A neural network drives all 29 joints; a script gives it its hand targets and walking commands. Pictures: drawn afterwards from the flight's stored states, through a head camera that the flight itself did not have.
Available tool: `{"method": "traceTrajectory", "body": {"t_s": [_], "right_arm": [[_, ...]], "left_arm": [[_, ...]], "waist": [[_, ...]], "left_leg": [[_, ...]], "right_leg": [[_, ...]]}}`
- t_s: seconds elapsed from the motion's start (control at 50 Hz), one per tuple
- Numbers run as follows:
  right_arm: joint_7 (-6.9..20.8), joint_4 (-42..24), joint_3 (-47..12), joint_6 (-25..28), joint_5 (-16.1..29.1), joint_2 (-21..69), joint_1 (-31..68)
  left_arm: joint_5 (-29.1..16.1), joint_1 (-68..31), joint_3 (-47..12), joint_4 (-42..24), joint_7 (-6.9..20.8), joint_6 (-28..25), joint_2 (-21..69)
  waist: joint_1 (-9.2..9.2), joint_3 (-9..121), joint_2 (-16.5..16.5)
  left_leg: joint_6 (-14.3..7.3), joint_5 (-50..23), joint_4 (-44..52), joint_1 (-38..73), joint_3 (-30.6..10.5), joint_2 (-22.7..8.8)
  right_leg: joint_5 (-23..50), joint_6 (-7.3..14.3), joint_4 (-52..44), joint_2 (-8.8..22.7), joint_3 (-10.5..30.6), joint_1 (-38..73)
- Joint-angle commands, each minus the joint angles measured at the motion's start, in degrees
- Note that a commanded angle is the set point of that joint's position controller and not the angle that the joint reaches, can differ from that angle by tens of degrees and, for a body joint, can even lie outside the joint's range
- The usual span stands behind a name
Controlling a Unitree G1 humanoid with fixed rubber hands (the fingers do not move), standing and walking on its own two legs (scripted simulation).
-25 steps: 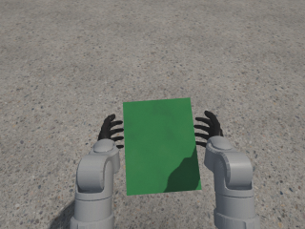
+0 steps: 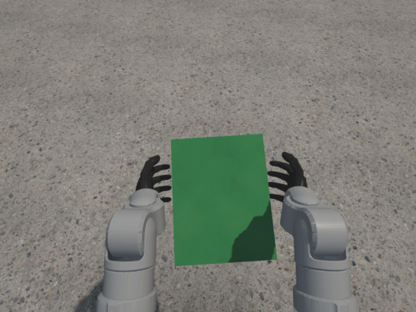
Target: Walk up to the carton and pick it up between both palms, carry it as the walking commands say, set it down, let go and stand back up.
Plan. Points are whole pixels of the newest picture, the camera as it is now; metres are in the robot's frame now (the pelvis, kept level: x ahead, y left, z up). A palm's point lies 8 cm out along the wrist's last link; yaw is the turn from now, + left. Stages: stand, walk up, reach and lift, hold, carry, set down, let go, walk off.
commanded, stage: carry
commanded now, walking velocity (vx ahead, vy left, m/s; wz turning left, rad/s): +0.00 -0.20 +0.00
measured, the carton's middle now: (219, 199) +0.35 -0.01 -0.01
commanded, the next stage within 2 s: none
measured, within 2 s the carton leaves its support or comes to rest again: neither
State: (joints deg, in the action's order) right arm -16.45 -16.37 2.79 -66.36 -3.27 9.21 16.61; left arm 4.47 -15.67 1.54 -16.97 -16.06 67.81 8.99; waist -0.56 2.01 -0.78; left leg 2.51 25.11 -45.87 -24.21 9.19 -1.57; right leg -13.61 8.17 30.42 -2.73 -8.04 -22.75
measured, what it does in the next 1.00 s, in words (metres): steps to the right: left foot, then right foot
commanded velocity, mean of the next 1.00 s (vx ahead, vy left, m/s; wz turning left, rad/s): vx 0.00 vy -0.20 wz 0.00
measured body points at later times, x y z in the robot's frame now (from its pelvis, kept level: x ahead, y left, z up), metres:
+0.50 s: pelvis -0.05 -0.16 +0.00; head -0.02 -0.18 +0.45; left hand +0.26 -0.04 +0.08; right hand +0.26 -0.30 +0.07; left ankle -0.08 -0.03 -0.67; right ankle +0.00 -0.23 -0.73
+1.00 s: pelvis -0.10 -0.32 -0.01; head -0.09 -0.33 +0.44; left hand +0.20 -0.18 +0.08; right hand +0.21 -0.44 +0.07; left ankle -0.12 -0.14 -0.70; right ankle -0.06 -0.42 -0.73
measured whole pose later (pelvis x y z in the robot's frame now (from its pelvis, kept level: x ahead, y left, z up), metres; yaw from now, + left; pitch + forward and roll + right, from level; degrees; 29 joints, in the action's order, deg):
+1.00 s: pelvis -0.10 -0.32 -0.01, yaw +2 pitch +3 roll -1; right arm -15.8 -14.3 4.4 -67.6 -4.9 9.2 16.5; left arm 4.1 -17.4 1.5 -12.3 -16.7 68.0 9.4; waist 0.7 1.6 3.3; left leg 5.1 30.7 -49.7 -26.3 2.9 -9.7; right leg -13.8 1.3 34.3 1.4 -6.0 -22.7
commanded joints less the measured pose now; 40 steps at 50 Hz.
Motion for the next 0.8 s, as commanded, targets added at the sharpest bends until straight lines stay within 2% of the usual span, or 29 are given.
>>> {"method": "traceTrajectory", "body": {"t_s": [0.0, 0.02, 0.04, 0.06, 0.08, 0.1, 0.12, 0.14, 0.16, 0.18, 0.24, 0.28, 0.3, 0.32, 0.34, 0.36, 0.38, 0.44, 0.5, 0.56, 0.6, 0.62, 0.64, 0.66, 0.68, 0.7, 0.72, 0.76, 0.78], "right_arm": [[12.3, -5.2, -27.4, 0.8, 17.1, 58.5, 16.3], [12.4, -4.6, -26.8, 0.5, 16.8, 58.3, 15.8], [12.4, -3.8, -26.2, 0.4, 16.5, 58.2, 15.2], [12.5, -3.3, -25.6, 0.2, 16.2, 57.9, 15.2], [12.5, -1.4, -25.2, 0.5, 15.6, 58.8, 14.8], [12.9, -1.8, -25.8, 0.4, 15.8, 58.8, 15.6], [13.0, -2.1, -26.2, 0.5, 15.8, 59.4, 16.3], [13.1, -2.8, -26.6, 0.6, 15.9, 60.6, 17.2], [13.2, -3.4, -26.5, 0.8, 16.0, 61.1, 17.4], [13.1, -4.5, -26.3, 1.0, 16.2, 61.2, 18.5], [12.3, -5.6, -25.5, 1.3, 15.4, 59.1, 17.9], [11.9, -4.8, -25.1, 1.0, 14.7, 57.9, 16.2], [11.7, -4.0, -24.9, 0.9, 14.3, 57.7, 15.0], [11.8, -4.8, -26.0, 0.6, 14.2, 57.9, 14.9], [12.2, -6.7, -28.5, 0.2, 15.9, 57.9, 18.7], [12.4, -6.3, -29.5, 0.3, 17.3, 59.4, 20.0], [12.7, -6.1, -30.1, 0.4, 18.3, 60.3, 21.1], [13.4, -6.0, -30.2, 1.4, 19.5, 62.5, 20.4], [13.3, -5.9, -29.6, 1.7, 19.6, 61.5, 20.5], [13.0, -5.1, -28.6, 1.2, 18.4, 59.8, 18.8], [13.0, -4.0, -27.5, 0.7, 17.7, 59.3, 17.8], [13.1, -3.1, -27.0, 0.4, 17.4, 59.2, 17.2], [13.1, -2.5, -26.2, 0.1, 16.9, 58.6, 17.5], [13.1, -0.1, -25.2, 0.2, 16.0, 58.5, 16.7], [13.4, -0.2, -25.9, 0.1, 16.3, 59.2, 17.5], [13.6, -0.4, -26.0, 0.2, 16.1, 59.6, 17.8], [13.7, -1.0, -26.1, 0.4, 16.0, 60.7, 18.5], [13.6, -2.6, -25.2, 0.9, 16.0, 61.3, 19.0], [13.4, -3.7, -24.8, 1.1, 16.0, 60.9, 19.8]], "left_arm": [[-17.3, -17.5, -26.9, -8.8, 11.7, -2.5, 57.1], [-17.4, -17.7, -27.2, -8.6, 11.6, -2.2, 56.8], [-17.4, -18.3, -27.5, -8.4, 11.4, -1.9, 56.3], [-17.2, -18.5, -27.8, -7.9, 11.3, -1.4, 56.6], [-17.4, -21.1, -28.5, -8.7, 11.6, -1.1, 57.6], [-17.4, -22.5, -28.0, -7.3, 11.7, -1.3, 57.6], [-18.0, -22.4, -29.0, -6.5, 12.1, -1.5, 58.3], [-18.9, -22.6, -29.9, -6.3, 12.4, -1.7, 59.3], [-19.6, -22.6, -30.2, -6.6, 12.7, -1.9, 60.3], [-20.2, -24.0, -30.2, -7.7, 12.8, -2.2, 60.6], [-20.5, -22.9, -29.9, -6.8, 12.5, -2.2, 59.9], [-20.6, -21.3, -29.7, -5.5, 12.5, -1.9, 59.7], [-20.3, -21.6, -29.3, -5.2, 12.6, -1.7, 59.1], [-19.9, -21.0, -29.0, -4.4, 12.9, -1.9, 58.9], [-19.4, -19.4, -28.0, -4.1, 12.8, -2.3, 59.0], [-19.6, -19.6, -27.9, -5.4, 12.8, -2.4, 59.3], [-18.7, -19.2, -27.1, -5.6, 12.7, -2.6, 59.3], [-17.1, -18.7, -25.8, -8.2, 12.7, -3.7, 59.8], [-16.9, -19.5, -25.4, -9.6, 12.3, -4.0, 58.4], [-16.6, -17.7, -25.8, -8.0, 12.0, -3.3, 57.9], [-16.6, -17.7, -26.3, -7.2, 11.6, -2.6, 57.7], [-16.6, -18.1, -26.7, -6.8, 11.5, -2.3, 57.3], [-16.5, -18.3, -27.1, -6.2, 11.3, -1.8, 57.5], [-16.4, -20.3, -27.6, -6.7, 11.5, -1.2, 57.9], [-16.3, -22.3, -27.1, -5.5, 11.8, -1.3, 58.0], [-17.3, -22.9, -28.0, -5.0, 12.1, -1.4, 59.0], [-18.5, -24.1, -29.2, -5.5, 12.5, -1.6, 60.0], [-20.0, -25.4, -30.3, -6.7, 12.8, -1.9, 61.3], [-20.4, -26.2, -30.2, -7.3, 12.7, -2.1, 61.2]], "waist": [[1.65, 24.9, -5.5], [1.22, 25.1, -4.8], [0.21, 25.1, -2.7], [-0.19, 24.3, 7.5], [-0.73, 21.6, 21.6], [-1.13, 18.9, 17.7], [-0.24, 18.1, 10.7], [0.48, 17.2, 6.2], [0.53, 16.3, 6.3], [0.23, 15.7, 7.8], [-0.55, 17.0, 13.9], [0.0, 19.5, 12.5], [-0.29, 20.5, 7.4], [-0.67, 21.8, -7.0], [0.48, 21.9, -17.7], [0.88, 22.2, -15.4], [1.17, 22.8, -11.4], [1.12, 24.3, -7.8], [1.48, 25.9, -7.0], [1.69, 25.9, -7.4], [1.01, 25.3, -6.1], [0.24, 25.1, -4.4], [-0.01, 22.8, 5.1], [-0.63, 18.6, 20.6], [-0.85, 15.7, 16.8], [-0.25, 15.3, 10.2], [0.44, 14.9, 6.5], [0.46, 14.4, 8.4], [0.05, 14.2, 10.0]], "left_leg": [[-1.4, -4.5, 10.8, 7.0, -0.7, -0.7], [-2.3, -8.8, 15.6, 13.2, -1.9, -3.0], [-4.0, -15.2, 20.2, 22.3, -5.8, -7.7], [-7.9, -22.0, 23.4, 29.1, -18.0, -18.5], [-15.1, -36.8, 24.9, 27.4, -30.9, -31.1], [-18.0, -45.4, 25.1, 25.3, -28.5, -31.5], [-16.1, -44.4, 23.3, 22.4, -23.9, -28.5], [-12.4, -43.7, 21.7, 21.8, -18.3, -25.2], [-9.2, -46.1, 19.9, 21.9, -13.7, -22.0], [-7.3, -47.0, 18.8, 20.4, -10.6, -19.8], [-5.2, -43.5, 17.2, 17.2, -8.2, -17.4], [-2.4, -35.2, 12.5, 14.7, -5.7, -14.9], [-0.5, -28.2, 8.6, 11.1, -4.4, -12.6], [2.3, -8.5, 2.3, 0.3, -2.3, -8.2], [3.6, 11.4, -7.9, -5.6, 1.1, -4.3], [2.7, 15.7, -15.7, -8.0, -2.7, -3.7], [1.8, 13.6, -18.7, -8.9, -4.2, -3.9], [1.4, 4.8, -14.5, -8.9, -4.0, -4.3], [0.6, 3.9, -6.9, -2.8, -2.2, -1.6], [-1.0, 2.3, 2.6, 3.3, -1.4, -0.1], [-2.1, -3.5, 14.3, 11.3, -1.3, -0.9], [-3.3, -9.6, 20.4, 20.1, -4.6, -5.0], [-6.9, -7.1, 27.0, 25.7, -18.6, -15.1], [-14.3, -20.1, 29.3, 23.2, -35.1, -30.6], [-17.8, -28.8, 29.4, 18.7, -32.0, -32.0], [-16.2, -29.9, 27.5, 15.7, -26.0, -28.4], [-12.7, -30.3, 25.9, 15.3, -19.8, -24.9], [-7.4, -38.9, 21.4, 17.0, -10.5, -18.8], [-6.4, -41.5, 20.2, 16.4, -8.8, -17.5]], "right_leg": [[36.0, 1.0, -3.8, 15.9, 13.6, 19.1], [32.7, -1.1, -3.3, 15.3, 13.1, 15.0], [26.8, -4.0, -1.9, 14.3, 12.4, 7.1], [12.7, -6.9, 5.4, 11.0, 9.8, -1.8], [-8.4, -10.5, 15.7, 5.3, 6.4, -10.1], [-15.6, -10.9, 30.2, 4.3, 9.4, -13.2], [-14.4, -10.7, 34.9, 5.6, 12.2, -12.6], [-12.9, -10.5, 32.1, 6.9, 12.8, -12.4], [-11.1, -10.6, 27.1, 7.2, 11.6, -11.6], [-9.9, -10.8, 21.8, 6.0, 8.8, -8.9], [-9.0, -11.0, 7.7, 2.4, 1.7, 0.0], [0.0, -10.0, -6.0, 1.9, -0.5, 8.6], [5.8, -9.8, -9.5, 4.3, 1.6, 14.4], [29.6, -4.5, -5.9, 14.5, 14.4, 21.1], [44.4, 1.3, -4.6, 20.5, 22.0, 22.0], [50.8, 3.8, -3.2, 21.3, 22.2, 23.1], [47.9, 4.4, -3.0, 20.6, 19.6, 22.8], [40.3, 2.9, -1.7, 16.8, 14.1, 23.5], [28.7, 2.9, -5.4, 16.8, 14.7, 19.5], [24.2, 2.9, -7.1, 16.6, 15.1, 17.2], [19.5, 0.7, -6.2, 15.0, 13.9, 13.1], [14.3, -1.9, -5.1, 14.0, 13.0, 5.7], [6.0, -5.1, 2.4, 9.8, 10.2, -3.5], [-10.4, -9.7, 14.9, 4.5, 6.1, -13.0], [-13.6, -10.5, 29.0, 4.7, 9.3, -13.9], [-12.1, -10.0, 35.3, 5.9, 12.1, -12.2], [-10.3, -10.1, 34.9, 6.7, 12.7, -11.8], [-7.6, -10.9, 25.6, 6.2, 9.4, -9.9], [-7.9, -11.2, 20.3, 4.8, 6.5, -7.3]]}}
